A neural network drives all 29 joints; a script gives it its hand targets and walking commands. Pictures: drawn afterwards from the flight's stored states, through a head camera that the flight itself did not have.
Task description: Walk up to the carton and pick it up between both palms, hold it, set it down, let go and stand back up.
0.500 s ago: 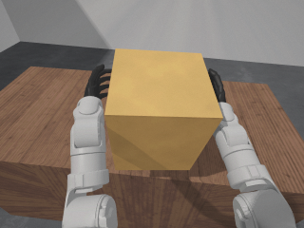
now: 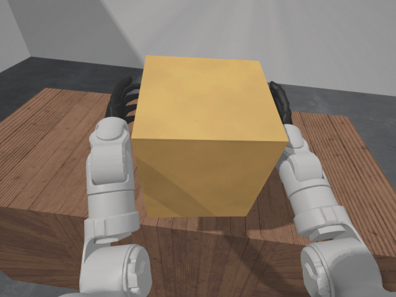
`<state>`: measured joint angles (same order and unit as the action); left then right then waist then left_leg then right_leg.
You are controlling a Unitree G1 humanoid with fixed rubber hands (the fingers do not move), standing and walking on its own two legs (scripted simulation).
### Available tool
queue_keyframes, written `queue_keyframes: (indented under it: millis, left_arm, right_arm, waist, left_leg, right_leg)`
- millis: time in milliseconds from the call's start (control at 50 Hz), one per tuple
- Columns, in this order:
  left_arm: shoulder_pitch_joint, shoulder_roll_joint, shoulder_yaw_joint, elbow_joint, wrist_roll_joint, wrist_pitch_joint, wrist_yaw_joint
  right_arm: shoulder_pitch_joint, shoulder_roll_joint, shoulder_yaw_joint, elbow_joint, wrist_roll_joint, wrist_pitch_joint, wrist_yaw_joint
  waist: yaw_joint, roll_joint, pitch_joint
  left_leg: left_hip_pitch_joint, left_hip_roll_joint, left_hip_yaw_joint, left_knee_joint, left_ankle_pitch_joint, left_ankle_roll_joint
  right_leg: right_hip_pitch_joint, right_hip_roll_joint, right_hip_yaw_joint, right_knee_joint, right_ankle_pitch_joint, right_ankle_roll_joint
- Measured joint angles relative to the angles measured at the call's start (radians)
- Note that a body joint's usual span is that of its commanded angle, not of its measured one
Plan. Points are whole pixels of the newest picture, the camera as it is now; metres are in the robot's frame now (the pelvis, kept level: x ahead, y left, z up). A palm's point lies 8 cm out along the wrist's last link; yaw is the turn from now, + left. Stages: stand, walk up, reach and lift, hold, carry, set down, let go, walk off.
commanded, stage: hold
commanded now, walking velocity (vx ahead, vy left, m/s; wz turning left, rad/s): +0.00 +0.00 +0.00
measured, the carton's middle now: (200, 143) +0.36 +0.00 +0.17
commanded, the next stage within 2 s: none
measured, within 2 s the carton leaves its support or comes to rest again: neither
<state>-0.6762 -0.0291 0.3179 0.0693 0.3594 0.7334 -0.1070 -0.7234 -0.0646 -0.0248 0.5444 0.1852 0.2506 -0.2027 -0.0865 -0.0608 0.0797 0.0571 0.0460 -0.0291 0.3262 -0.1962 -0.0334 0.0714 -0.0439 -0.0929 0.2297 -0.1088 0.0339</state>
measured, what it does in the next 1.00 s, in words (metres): stands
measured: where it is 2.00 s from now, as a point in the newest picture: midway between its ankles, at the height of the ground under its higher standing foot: outside the picture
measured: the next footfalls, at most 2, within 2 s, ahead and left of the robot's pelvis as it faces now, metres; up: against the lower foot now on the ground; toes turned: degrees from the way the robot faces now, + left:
none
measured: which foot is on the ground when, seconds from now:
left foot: down 0.00-1.00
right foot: down 0.00-1.00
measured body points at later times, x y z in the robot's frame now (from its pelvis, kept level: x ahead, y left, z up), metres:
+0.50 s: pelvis +0.01 +0.00 +0.00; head -0.04 +0.02 +0.45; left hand +0.38 +0.16 +0.23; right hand +0.39 -0.15 +0.22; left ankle +0.01 +0.14 -0.75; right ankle +0.02 -0.14 -0.75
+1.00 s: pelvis +0.00 +0.00 +0.00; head -0.04 +0.02 +0.45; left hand +0.38 +0.16 +0.23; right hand +0.39 -0.14 +0.22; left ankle +0.01 +0.14 -0.75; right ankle +0.02 -0.14 -0.75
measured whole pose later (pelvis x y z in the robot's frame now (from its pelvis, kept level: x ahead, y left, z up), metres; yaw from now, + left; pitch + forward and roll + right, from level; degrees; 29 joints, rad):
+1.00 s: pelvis +0.00 +0.00 +0.00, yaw +0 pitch -10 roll -1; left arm -0.71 0.00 0.34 0.09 0.36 0.76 -0.13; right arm -0.77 -0.06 -0.03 0.55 0.18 0.31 -0.21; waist -0.08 -0.06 0.07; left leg 0.05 0.05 -0.03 0.31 -0.18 -0.04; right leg 0.06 -0.04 -0.09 0.23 -0.11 0.03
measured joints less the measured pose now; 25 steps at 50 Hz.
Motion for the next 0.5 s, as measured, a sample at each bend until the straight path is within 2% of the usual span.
queue_keyframes:
  millis: [180,500]
  left_arm:
    - [-0.025,0.006,0.014,0.013,0.009,0.026,-0.008]
    - [0.013,0.014,0.011,-0.067,-0.009,0.056,-0.020]
  right_arm:
    - [-0.033,-0.003,-0.003,0.017,0.003,0.032,0.001]
    - [-0.011,-0.012,0.041,-0.061,0.029,0.071,-0.023]
  waist:
    - [0.000,0.001,0.001]
    - [-0.003,0.011,0.006]
  left_leg:
    - [0.001,0.004,0.004,-0.012,0.006,-0.004]
    - [0.014,0.005,-0.004,-0.012,-0.001,-0.006]
  right_leg:
    - [-0.006,0.004,0.004,0.000,0.000,-0.005]
    - [0.015,0.007,-0.003,-0.007,-0.008,-0.005]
